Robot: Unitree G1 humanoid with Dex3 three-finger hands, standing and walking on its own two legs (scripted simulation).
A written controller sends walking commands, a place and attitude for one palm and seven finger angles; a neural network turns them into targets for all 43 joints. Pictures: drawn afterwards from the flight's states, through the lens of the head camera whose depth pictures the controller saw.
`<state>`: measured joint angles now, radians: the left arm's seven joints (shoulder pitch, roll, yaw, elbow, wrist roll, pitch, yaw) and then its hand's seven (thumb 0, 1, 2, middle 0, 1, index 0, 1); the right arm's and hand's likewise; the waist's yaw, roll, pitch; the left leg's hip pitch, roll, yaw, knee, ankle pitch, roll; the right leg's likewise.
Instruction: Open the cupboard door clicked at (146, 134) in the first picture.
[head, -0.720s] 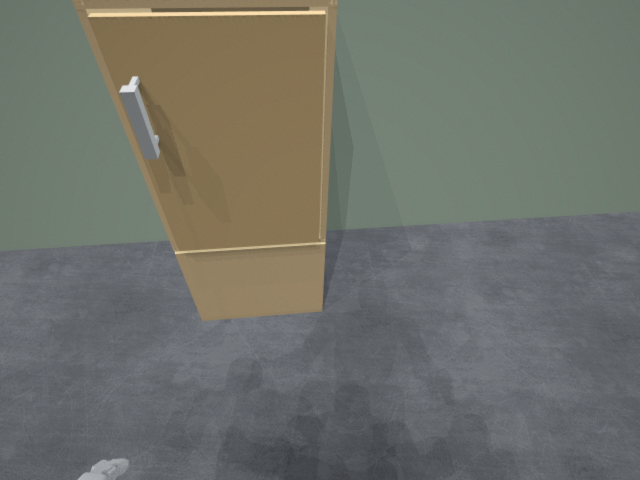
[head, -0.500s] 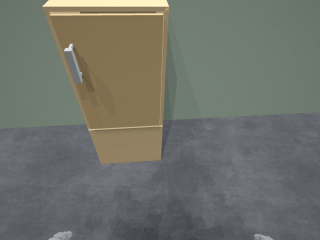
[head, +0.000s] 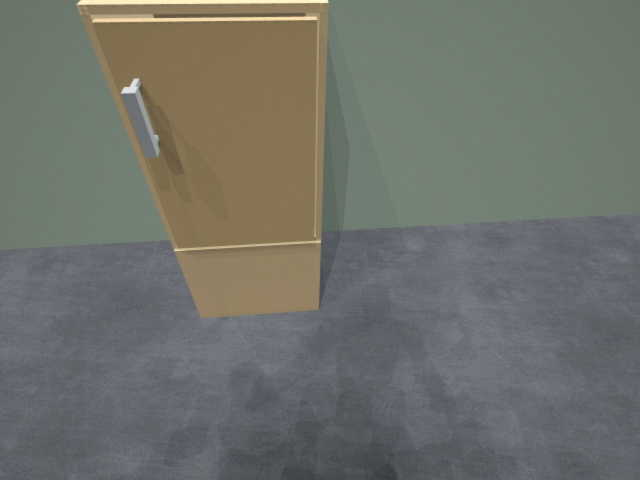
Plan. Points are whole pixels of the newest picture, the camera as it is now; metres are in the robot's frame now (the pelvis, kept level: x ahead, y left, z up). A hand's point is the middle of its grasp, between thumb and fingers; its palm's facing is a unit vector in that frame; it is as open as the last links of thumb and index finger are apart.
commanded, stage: stand and wait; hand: left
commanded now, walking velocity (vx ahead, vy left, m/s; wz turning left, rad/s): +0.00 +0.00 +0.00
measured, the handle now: (144, 118) +0.73 +0.40 +0.06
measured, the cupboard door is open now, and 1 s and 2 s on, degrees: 0 0 0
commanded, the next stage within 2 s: look at it before walking up in 0.20 s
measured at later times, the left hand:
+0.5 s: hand out of the picture +0.08 +0.24 -0.16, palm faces -0.02 -0.94 -0.33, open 7.4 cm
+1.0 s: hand out of the picture +0.08 +0.24 -0.15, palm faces -0.01 -0.94 -0.34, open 7.4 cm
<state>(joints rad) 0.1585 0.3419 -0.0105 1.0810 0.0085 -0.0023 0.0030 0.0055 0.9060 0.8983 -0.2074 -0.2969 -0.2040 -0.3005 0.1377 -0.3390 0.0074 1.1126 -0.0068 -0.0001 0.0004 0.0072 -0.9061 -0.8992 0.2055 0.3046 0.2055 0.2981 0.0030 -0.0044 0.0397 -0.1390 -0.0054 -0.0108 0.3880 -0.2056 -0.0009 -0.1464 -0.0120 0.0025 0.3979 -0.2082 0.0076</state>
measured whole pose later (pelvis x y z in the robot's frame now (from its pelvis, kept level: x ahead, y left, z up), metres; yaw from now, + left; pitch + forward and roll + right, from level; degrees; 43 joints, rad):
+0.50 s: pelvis +0.00 +0.00 +0.00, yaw +0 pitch -2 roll +0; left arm 0.14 0.34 -0.01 1.08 0.01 -0.01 0.00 0.00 0.91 0.90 -0.21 -0.30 -0.20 -0.30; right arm 0.12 -0.33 0.01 1.12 -0.01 -0.01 0.00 0.01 -0.91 -0.90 0.21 0.30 0.21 0.30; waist 0.00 -0.01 0.03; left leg -0.14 0.00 -0.01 0.37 -0.20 -0.01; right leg -0.15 -0.01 0.00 0.38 -0.20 0.00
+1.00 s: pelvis +0.01 +0.00 +0.00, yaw +0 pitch -2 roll +0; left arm 0.13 0.34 -0.01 1.08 0.01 -0.01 0.00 0.00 0.91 0.90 -0.21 -0.30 -0.20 -0.30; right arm 0.10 -0.34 0.01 1.11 0.00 -0.01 0.00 0.01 -0.91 -0.90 0.21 0.30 0.21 0.30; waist 0.01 0.00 0.03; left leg -0.11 0.00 -0.02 0.34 -0.19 -0.01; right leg -0.12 -0.01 -0.01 0.36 -0.20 0.00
